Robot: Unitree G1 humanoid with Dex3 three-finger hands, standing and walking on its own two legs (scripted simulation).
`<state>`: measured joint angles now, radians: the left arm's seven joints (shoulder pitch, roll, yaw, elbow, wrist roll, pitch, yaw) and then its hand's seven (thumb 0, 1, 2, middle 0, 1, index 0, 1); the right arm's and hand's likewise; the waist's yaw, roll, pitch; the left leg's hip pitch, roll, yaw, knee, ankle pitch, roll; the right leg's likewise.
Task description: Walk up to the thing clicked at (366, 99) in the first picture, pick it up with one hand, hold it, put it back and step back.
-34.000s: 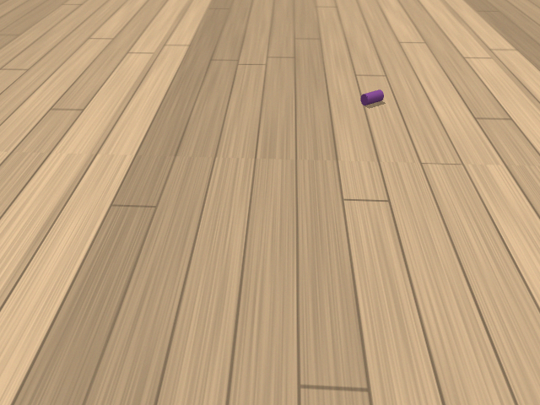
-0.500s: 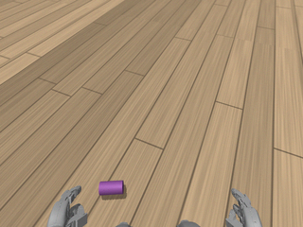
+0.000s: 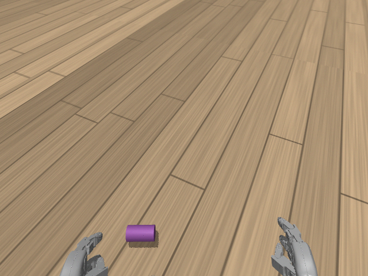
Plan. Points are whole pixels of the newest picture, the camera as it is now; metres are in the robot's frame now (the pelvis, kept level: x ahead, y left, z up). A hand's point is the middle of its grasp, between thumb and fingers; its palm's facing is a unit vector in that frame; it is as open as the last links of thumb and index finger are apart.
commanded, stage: home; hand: left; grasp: from above
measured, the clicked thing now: (141, 233) +0.45 +0.22 -0.67
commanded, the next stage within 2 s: stand in 1.56 s
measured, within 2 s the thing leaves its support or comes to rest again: neither
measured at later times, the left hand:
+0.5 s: hand (106, 274) +0.16 +0.17 -0.04, palm faces +0.04 -0.98 -0.19, open 7.4 cm
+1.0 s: hand (105, 268) +0.17 +0.18 -0.04, palm faces +0.03 -0.98 -0.19, open 7.4 cm
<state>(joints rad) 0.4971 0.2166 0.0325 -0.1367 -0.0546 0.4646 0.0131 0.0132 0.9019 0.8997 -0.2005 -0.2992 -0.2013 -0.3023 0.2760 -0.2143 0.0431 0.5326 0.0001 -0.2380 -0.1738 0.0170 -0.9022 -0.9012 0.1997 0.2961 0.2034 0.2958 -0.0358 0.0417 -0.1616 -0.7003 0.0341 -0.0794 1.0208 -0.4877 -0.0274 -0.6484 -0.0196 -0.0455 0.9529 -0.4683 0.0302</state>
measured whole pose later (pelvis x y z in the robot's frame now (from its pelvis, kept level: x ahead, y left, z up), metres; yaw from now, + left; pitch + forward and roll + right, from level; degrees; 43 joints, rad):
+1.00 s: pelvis +0.01 +0.00 +0.00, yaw -1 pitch +10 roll -3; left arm 0.50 0.22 0.03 -0.15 -0.06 0.46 0.01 0.01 0.90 0.90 -0.20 -0.30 -0.20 -0.30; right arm 0.29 -0.21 0.03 0.55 0.00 -0.25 -0.18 0.02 -0.90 -0.90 0.20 0.30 0.20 0.30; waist -0.04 0.04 -0.16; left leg -0.70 0.04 -0.07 1.03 -0.50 -0.02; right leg -0.65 -0.02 -0.04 0.95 -0.47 0.03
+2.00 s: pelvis +0.00 +0.01 +0.04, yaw -1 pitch -1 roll +0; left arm 0.24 0.30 0.05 0.81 0.04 0.05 0.03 0.01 0.90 0.90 -0.20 -0.30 -0.20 -0.30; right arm 0.21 -0.29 -0.05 0.90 -0.06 -0.01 -0.01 0.01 -0.90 -0.90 0.20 0.30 0.20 0.30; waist 0.02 -0.01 0.04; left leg -0.35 0.01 -0.01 0.74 -0.37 0.00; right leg -0.34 -0.05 0.01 0.71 -0.36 0.05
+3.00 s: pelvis +0.00 -0.01 +0.07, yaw -2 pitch -4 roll +0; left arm 0.13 0.29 0.03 1.14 0.02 0.00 0.01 0.01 0.90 0.90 -0.20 -0.30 -0.20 -0.30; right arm 0.15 -0.32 -0.02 1.12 -0.02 0.00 -0.01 0.01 -0.91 -0.90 0.20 0.30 0.20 0.30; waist 0.00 0.02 0.07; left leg -0.11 0.04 0.00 0.37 -0.19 -0.03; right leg -0.12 -0.02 0.01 0.38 -0.19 0.02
